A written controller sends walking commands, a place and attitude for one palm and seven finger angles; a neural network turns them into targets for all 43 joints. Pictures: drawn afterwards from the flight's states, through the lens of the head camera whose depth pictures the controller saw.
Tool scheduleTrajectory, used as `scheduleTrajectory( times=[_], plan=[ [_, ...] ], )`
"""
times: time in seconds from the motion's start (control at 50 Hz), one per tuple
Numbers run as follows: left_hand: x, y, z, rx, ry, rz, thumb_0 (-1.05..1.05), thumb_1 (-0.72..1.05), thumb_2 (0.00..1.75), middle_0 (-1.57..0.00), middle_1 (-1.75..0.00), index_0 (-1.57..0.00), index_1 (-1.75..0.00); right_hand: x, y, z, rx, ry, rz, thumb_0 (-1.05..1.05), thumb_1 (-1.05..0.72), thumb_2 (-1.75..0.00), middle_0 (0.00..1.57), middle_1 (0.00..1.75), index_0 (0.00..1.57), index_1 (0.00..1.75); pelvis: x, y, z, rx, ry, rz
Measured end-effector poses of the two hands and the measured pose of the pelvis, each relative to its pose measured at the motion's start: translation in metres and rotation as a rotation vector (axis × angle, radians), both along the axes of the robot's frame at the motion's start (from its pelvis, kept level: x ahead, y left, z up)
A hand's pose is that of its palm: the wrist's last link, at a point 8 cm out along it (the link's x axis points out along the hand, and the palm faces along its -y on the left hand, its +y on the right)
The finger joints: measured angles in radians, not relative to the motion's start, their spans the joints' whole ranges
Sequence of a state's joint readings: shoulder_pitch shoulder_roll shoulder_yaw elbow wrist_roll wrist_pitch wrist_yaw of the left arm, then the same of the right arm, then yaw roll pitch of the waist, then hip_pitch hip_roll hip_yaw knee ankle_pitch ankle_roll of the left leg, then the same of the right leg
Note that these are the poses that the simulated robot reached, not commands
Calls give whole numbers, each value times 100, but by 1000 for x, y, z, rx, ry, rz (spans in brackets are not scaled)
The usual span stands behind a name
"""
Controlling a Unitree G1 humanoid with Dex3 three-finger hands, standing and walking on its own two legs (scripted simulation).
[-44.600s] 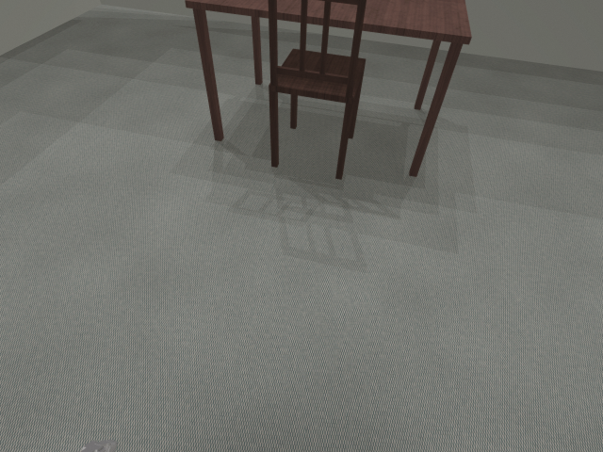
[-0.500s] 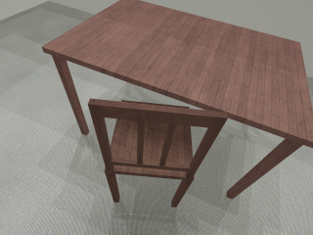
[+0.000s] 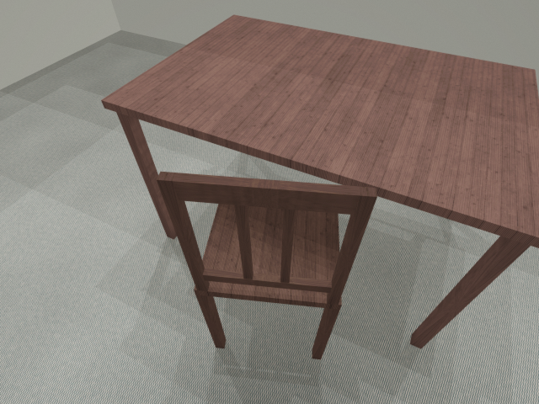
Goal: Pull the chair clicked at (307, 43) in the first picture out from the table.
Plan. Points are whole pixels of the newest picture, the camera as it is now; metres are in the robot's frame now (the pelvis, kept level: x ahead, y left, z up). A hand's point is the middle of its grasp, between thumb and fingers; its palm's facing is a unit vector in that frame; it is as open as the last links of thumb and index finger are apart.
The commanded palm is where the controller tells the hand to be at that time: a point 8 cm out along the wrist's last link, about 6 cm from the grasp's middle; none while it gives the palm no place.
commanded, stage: come to a stop and stand still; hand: left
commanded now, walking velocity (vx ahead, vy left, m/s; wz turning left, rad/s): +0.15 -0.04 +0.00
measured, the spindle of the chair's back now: (245, 244) +0.44 +0.10 -0.10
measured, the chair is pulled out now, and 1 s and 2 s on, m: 0.14 0.14 0.14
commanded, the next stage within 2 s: look again from close up in 0.56 s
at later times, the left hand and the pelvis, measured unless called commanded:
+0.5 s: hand out of the picture -0.02 +0.17 -0.18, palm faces +0.05 -0.99 -0.11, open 7.3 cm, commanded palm none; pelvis +0.02 +0.03 +0.00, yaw +0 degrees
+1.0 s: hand out of the picture +0.03 +0.23 -0.18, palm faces +0.01 -0.98 -0.21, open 7.4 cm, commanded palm none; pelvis +0.02 +0.06 -0.01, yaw -1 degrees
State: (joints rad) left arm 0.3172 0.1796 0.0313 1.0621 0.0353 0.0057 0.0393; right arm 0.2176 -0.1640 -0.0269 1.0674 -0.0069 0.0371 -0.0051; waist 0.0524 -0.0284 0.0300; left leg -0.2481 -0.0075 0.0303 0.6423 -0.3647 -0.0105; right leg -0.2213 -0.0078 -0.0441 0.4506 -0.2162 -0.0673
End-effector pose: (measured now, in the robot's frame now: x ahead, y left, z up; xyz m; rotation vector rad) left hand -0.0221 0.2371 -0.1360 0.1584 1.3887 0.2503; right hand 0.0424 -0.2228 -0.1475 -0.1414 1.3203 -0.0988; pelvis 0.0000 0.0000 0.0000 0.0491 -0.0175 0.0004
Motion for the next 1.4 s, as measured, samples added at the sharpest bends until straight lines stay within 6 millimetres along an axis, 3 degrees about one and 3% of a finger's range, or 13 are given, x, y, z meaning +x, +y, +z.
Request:
scheduleTrajectory(
  times=[0.08,0.16,0.26,0.36,0.48,0.66,0.8,0.94,1.16,1.4],
  plan=[
    [-2,15,-11,-16,0,-1,0,91,89,-20,-30,-20,-30,-17,10,-3,-24,-1,-3,0,-92,-90,20,29,20,30,-3,13,-8,-41,9,5],
    [3,20,-18,-45,0,-14,0,91,89,-20,-30,-20,-30,-50,26,-1,-25,58,-24,0,-92,-90,20,29,20,30,-3,21,-7,-27,1,1],
    [12,11,-19,-76,-13,-22,0,91,89,-20,-30,-20,-29,-86,46,-3,8,169,-48,0,-92,-90,20,29,20,30,4,26,-6,-27,-5,9],
    [9,-5,-18,-116,27,-26,0,92,89,-20,-30,-20,-29,-98,61,-1,33,222,-77,1,-91,-90,20,29,20,30,11,28,-3,-41,-2,6],
    [1,-18,-19,-151,79,-23,1,92,89,-20,-30,-20,-30,-89,70,0,43,209,-93,1,-91,-90,20,29,20,30,17,30,-2,-48,1,1],
    [2,-17,-19,-150,79,-12,0,91,89,-20,-30,-20,-30,-52,69,-2,28,125,-76,0,-91,-90,20,29,20,30,23,33,-2,-51,0,-4],
    [10,8,-21,-102,49,-41,0,91,89,-20,-30,-20,-30,-33,52,-9,-12,57,-59,2,-93,-90,20,29,20,30,19,45,-10,-63,20,-4],
    [36,35,-17,-54,-16,-71,0,91,89,-20,-30,-20,-30,-15,53,-8,-29,-15,-49,2,-93,-90,20,29,20,30,20,54,-11,-55,7,-11],
    [65,48,-12,-38,-78,-104,0,91,89,-20,-30,-20,-30,-17,59,-5,-26,-8,-44,1,-93,-90,20,29,20,30,19,60,-8,-47,4,-21],
    [55,45,-15,-53,-43,-106,1,92,89,-20,-30,-20,-30,-31,64,-4,-20,34,-61,1,-92,-90,20,29,20,30,18,59,-7,-45,-1,-27]
  ],
)
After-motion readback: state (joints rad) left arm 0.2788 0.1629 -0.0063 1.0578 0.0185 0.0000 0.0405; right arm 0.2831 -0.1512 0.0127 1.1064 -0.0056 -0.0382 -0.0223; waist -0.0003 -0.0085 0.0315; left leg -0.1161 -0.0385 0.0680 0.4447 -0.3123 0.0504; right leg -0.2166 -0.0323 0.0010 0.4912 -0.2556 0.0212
